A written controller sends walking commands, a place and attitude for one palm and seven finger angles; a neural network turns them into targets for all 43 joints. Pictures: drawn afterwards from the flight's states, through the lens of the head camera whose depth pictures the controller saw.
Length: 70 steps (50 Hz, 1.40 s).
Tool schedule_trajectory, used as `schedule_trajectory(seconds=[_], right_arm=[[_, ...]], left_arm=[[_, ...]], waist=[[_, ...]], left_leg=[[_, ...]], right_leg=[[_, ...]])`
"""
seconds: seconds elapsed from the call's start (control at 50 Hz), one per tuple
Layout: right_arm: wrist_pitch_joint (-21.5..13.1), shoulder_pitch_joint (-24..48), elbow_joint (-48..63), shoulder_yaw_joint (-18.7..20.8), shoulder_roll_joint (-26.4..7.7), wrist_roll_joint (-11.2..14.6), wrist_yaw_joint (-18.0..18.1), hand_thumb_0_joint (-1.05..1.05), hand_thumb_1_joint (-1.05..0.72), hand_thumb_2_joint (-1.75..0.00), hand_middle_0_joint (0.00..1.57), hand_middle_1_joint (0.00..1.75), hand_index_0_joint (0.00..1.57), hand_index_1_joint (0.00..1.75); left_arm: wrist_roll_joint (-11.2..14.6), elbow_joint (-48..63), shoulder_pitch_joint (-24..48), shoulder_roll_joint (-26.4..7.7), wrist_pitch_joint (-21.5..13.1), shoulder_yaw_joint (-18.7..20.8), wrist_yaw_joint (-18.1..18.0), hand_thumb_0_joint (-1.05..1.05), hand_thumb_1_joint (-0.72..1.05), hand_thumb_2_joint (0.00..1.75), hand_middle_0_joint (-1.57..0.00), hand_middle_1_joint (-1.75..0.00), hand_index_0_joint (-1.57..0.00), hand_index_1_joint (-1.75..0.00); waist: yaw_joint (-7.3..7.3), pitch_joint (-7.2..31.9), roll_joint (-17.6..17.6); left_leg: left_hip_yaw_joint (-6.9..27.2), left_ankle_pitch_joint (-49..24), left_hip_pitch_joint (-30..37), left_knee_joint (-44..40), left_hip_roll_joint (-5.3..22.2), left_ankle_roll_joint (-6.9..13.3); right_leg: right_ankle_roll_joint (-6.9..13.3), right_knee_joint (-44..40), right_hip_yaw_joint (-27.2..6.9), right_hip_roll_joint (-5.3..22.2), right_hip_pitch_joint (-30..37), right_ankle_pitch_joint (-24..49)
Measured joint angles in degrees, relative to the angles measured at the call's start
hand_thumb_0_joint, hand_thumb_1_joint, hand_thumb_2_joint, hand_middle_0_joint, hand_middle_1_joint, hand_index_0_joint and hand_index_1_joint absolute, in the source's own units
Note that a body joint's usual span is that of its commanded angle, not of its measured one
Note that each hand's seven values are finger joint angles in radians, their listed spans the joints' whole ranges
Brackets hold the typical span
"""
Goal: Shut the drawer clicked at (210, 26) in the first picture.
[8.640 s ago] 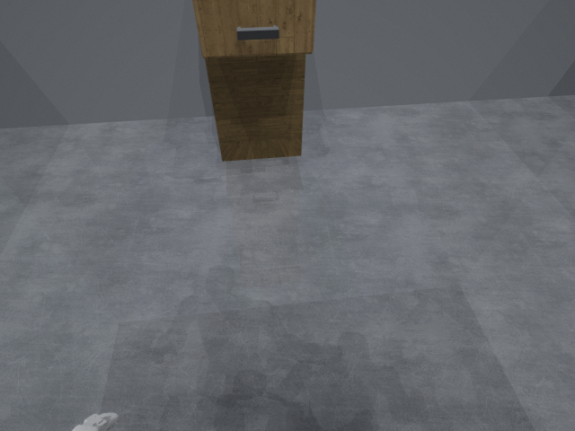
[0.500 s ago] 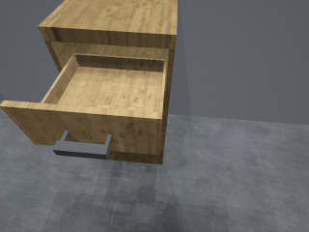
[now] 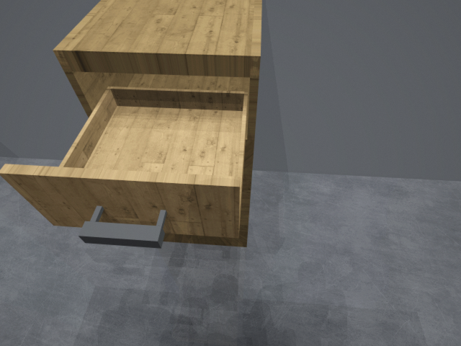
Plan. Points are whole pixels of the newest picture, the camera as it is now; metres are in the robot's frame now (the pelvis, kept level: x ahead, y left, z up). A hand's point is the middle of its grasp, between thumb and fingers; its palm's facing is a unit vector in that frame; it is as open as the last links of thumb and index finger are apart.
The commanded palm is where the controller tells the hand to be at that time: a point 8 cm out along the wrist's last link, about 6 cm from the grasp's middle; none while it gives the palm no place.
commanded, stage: come to a stop and stand still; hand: left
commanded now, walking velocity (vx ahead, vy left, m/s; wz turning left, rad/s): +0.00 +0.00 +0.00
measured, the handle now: (126, 223) +0.31 +0.21 +0.03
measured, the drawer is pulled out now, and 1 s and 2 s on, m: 0.29 0.29 0.29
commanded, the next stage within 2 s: look again from close up in 0.46 s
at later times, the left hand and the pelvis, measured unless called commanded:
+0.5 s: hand out of the picture +0.02 +0.20 -0.16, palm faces -0.02 -0.98 -0.22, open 7.4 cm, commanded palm none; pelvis -0.02 +0.02 +0.01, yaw -1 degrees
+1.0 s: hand out of the picture +0.00 +0.19 -0.17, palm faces +0.00 -0.99 -0.15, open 7.4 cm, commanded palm none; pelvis +0.01 +0.03 +0.01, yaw -1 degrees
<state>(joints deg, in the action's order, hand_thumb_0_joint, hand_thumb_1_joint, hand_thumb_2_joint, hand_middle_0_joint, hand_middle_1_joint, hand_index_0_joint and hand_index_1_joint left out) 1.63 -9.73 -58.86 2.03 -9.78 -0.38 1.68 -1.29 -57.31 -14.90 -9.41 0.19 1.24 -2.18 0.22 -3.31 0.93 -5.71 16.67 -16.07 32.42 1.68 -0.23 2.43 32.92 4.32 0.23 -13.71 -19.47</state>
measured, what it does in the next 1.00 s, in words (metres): stands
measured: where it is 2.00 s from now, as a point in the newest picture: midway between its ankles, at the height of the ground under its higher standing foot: outside the picture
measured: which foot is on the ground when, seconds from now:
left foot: down 0.00-1.00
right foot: down 0.00-1.00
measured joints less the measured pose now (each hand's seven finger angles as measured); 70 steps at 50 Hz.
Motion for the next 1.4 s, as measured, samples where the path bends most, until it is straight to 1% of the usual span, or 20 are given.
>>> schedule_trajectory(seconds=[0.06, 0.1, 0.12, 0.16, 0.22, 0.3, 0.42, 0.54, 0.8, 0.9, 1.2, 1.22, 1.24, 1.26, 1.28, 1.3, 1.34, 1.36, 1.4], right_arm=[[0.2, -0.4, 2.3, 0.0, -0.5, 0.2, -1.1, 0.01, -0.92, -0.90, 0.20, 0.30, 0.20, 0.30], [-0.1, -0.9, 3.5, -0.1, -0.7, 0.2, -1.3, 0.01, -0.91, -0.90, 0.20, 0.30, 0.20, 0.30], [-0.3, -1.1, 3.7, -0.2, -0.5, 0.2, -1.3, 0.01, -0.91, -0.90, 0.20, 0.30, 0.20, 0.30], [-0.5, -1.7, 3.8, -0.8, -0.1, 0.0, -1.4, 0.01, -0.91, -0.90, 0.20, 0.30, 0.20, 0.30], [-0.8, -2.9, 3.9, -1.5, -0.1, -0.2, -1.4, 0.00, -0.91, -0.90, 0.20, 0.30, 0.20, 0.30], [-0.7, -4.1, 3.2, -2.1, -0.7, -0.4, -1.4, 0.00, -0.93, -0.90, 0.20, 0.30, 0.20, 0.30], [-1.0, -6.4, 0.9, -2.8, -0.9, -0.5, -1.6, 0.00, -0.92, -0.90, 0.20, 0.30, 0.20, 0.30], [-1.5, -7.9, -2.4, -3.5, -0.5, -0.2, -1.4, 0.01, -0.91, -0.90, 0.20, 0.30, 0.20, 0.30], [-2.5, -6.2, -6.1, -3.7, 1.4, 0.3, -0.7, 0.01, -0.91, -0.90, 0.20, 0.30, 0.20, 0.30], [-2.7, -5.4, -6.6, -3.4, 1.1, 0.2, -0.3, 0.01, -0.92, -0.90, 0.20, 0.30, 0.20, 0.30], [-3.1, -5.2, -7.0, -3.2, 1.2, 0.2, 0.1, 0.01, -0.92, -0.90, 0.20, 0.30, 0.20, 0.30], [-2.9, -5.4, -6.5, -3.3, 1.0, 0.3, 0.0, 0.01, -0.92, -0.90, 0.20, 0.30, 0.20, 0.30], [-3.2, -6.5, -3.6, -3.3, 0.7, 0.9, 0.1, 0.01, -0.93, -0.90, 0.20, 0.30, 0.20, 0.30], [-5.6, -8.1, -0.7, -3.4, 0.5, 1.4, 0.7, 0.01, -0.93, -0.90, 0.20, 0.30, 0.20, 0.30], [-8.5, -9.5, 1.6, -3.2, 0.3, 1.8, 1.1, 0.02, -0.93, -0.90, 0.20, 0.30, 0.20, 0.30], [-11.2, -10.3, 3.6, -3.0, 0.0, 2.3, 1.2, 0.02, -0.93, -0.90, 0.20, 0.30, 0.20, 0.30], [-15.1, -10.7, 7.6, -2.3, -1.2, 2.3, 0.9, 0.02, -0.93, -0.90, 0.20, 0.30, 0.20, 0.30], [-16.2, -10.4, 9.5, -2.0, -2.0, 1.8, 0.5, 0.02, -0.92, -0.90, 0.20, 0.30, 0.20, 0.30], [-17.1, -8.5, 12.8, -1.1, -3.3, 1.2, -0.5, 0.02, -0.92, -0.90, 0.20, 0.30, 0.20, 0.30]], left_arm=[[-0.1, 1.7, -1.3, 0.4, -0.8, -0.7, -0.6, 0.00, 0.91, 0.90, -0.20, -0.30, -0.20, -0.30], [0.0, 2.6, -1.9, 0.4, -1.0, -1.1, -0.6, 0.01, 0.90, 0.90, -0.20, -0.30, -0.20, -0.30], [0.1, 2.7, -1.8, 0.2, -0.9, -1.3, -0.5, 0.01, 0.90, 0.90, -0.20, -0.30, -0.20, -0.30], [0.3, 2.9, -1.4, -0.1, -0.4, -1.5, -0.5, 0.01, 0.90, 0.90, -0.20, -0.30, -0.20, -0.30], [0.5, 3.4, -0.7, -0.4, 0.1, -1.8, -0.1, 0.01, 0.91, 0.90, -0.21, -0.30, -0.20, -0.30], [0.6, 3.9, -0.5, -0.9, -0.1, -2.0, 0.4, 0.01, 0.91, 0.90, -0.21, -0.30, -0.20, -0.30], [0.8, 2.5, -0.9, -1.6, -0.1, -2.1, 0.8, 0.01, 0.90, 0.90, -0.20, -0.30, -0.20, -0.30], [1.0, -0.2, -1.6, -1.7, -0.3, -2.2, 0.8, 0.01, 0.90, 0.90, -0.20, -0.30, -0.20, -0.30], [1.0, -5.0, -2.4, 0.3, -0.8, -2.6, 0.5, 0.01, 0.90, 0.90, -0.20, -0.30, -0.20, -0.30], [0.9, -5.7, -2.6, 1.0, -0.9, -2.6, 0.4, 0.00, 0.90, 0.90, -0.20, -0.30, -0.20, -0.30], [0.9, -6.3, -2.4, 0.5, -0.9, -2.2, 0.2, 0.00, 0.90, 0.90, -0.20, -0.30, -0.20, -0.30], [0.6, -6.4, -2.3, 0.6, -1.2, -2.4, -0.2, 0.00, 0.90, 0.90, -0.20, -0.30, -0.20, -0.30], [2.9, 2.9, -5.1, 0.6, 2.5, -1.9, -0.4, 0.01, 0.91, 0.90, -0.20, -0.30, -0.20, -0.30], [4.2, 14.2, -8.7, -0.1, 4.3, -1.1, -1.5, 0.02, 0.93, 0.90, -0.21, -0.30, -0.21, -0.31], [5.4, 24.0, -11.9, -1.0, 3.5, -1.0, -2.8, 0.03, 0.94, 0.90, -0.21, -0.30, -0.21, -0.31], [6.5, 32.2, -13.9, -1.9, 2.6, -1.1, -4.0, 0.03, 0.95, 0.90, -0.22, -0.31, -0.22, -0.31], [8.2, 44.1, -14.3, -2.5, -0.1, -1.2, -4.6, 0.03, 0.95, 0.90, -0.23, -0.33, -0.23, -0.33], [8.6, 47.9, -13.3, -2.2, -2.3, -0.9, -4.1, 0.03, 0.95, 0.90, -0.24, -0.34, -0.24, -0.34], [9.4, 52.8, -11.2, -0.6, -8.2, 0.1, -1.4, 0.03, 0.94, 0.90, -0.26, -0.36, -0.26, -0.37]], waist=[[-0.02, 0.8, 0.7], [-0.41, 1.4, 1.1], [-0.71, 1.6, 0.7], [-0.77, 2.0, -0.1], [-0.68, 2.7, 0.0], [-0.68, 3.1, -0.1], [-0.89, 2.8, -0.5], [-0.77, 2.0, -0.9], [-0.14, 1.7, -1.7], [0.15, 2.0, -1.9], [0.20, 2.1, -2.4], [0.03, 2.2, -2.0], [-0.32, 1.9, -1.8], [0.01, 1.9, -2.0], [0.14, 2.5, -2.3], [-0.14, 3.2, -2.4], [-1.41, 4.3, -1.7], [-2.03, 5.1, -1.0], [-2.66, 7.1, 0.6]], left_leg=[[2.0, 3.6, -1.2, 4.9, 0.1, 0.3], [2.5, 2.4, 0.2, 3.1, 0.1, 0.5], [2.5, 2.1, 0.6, 2.7, -0.2, 0.8], [2.2, 1.8, 1.2, 2.3, -0.7, 1.1], [2.2, 0.8, 1.5, 1.0, -0.9, 1.5], [1.8, -1.0, 1.9, -1.6, -1.3, 1.8], [1.5, -2.5, 2.3, -4.2, -1.9, 2.1], [1.5, -2.7, 3.3, -5.5, -2.3, 2.4], [1.1, -1.7, 5.8, -6.4, -2.8, 2.9], [0.9, -1.3, 6.4, -6.7, -3.0, 3.1], [0.7, -0.9, 7.7, -7.6, -3.5, 3.6], [0.9, -0.6, 6.8, -6.6, -3.2, 3.5], [1.1, -0.3, 6.2, -5.8, -3.2, 3.4], [0.9, -0.3, 6.0, -5.8, -3.5, 3.4], [0.6, -0.4, 5.6, -6.0, -3.9, 3.3], [0.6, -0.5, 5.1, -5.9, -4.5, 3.3], [1.4, -0.1, 2.7, -3.6, -5.3, 3.6], [1.9, 0.5, 0.7, -1.5, -5.3, 3.7], [2.3, 1.9, -3.8, 2.7, -4.5, 3.5]], right_leg=[[0.3, 0.2, -0.2, -1.2, -0.5, 0.6], [0.3, 0.9, 0.0, -1.6, -0.5, 0.3], [0.2, 1.4, 0.0, -1.4, -0.5, 0.1], [-0.2, 1.4, -0.2, -0.9, -0.1, 0.1], [-0.6, -0.4, -0.3, -0.8, 0.5, 1.5], [-0.8, -2.6, -0.6, -0.5, 0.6, 3.2], [-1.2, -4.6, -0.9, 0.0, 0.7, 4.5], [-1.6, -5.7, -1.0, 0.3, 1.7, 4.6], [-2.2, -6.8, -1.4, 0.7, 4.1, 3.9], [-2.5, -7.0, -1.6, 0.9, 4.7, 3.5], [-3.1, -7.7, -1.9, 1.3, 5.8, 3.1], [-3.1, -7.8, -1.7, 1.1, 5.5, 3.1], [-3.1, -7.3, -1.4, 1.1, 5.1, 3.1], [-2.7, -5.9, -1.7, 1.4, 4.2, 2.7], [-2.2, -3.7, -1.7, 1.9, 2.6, 2.0], [-2.0, -1.7, -1.8, 2.5, 1.2, 1.3], [-1.9, 0.4, -1.5, 3.2, -0.5, -0.1], [-2.4, 1.2, -1.2, 3.2, -1.7, -1.0], [-3.0, 3.6, -0.8, 2.6, -5.3, -1.3]])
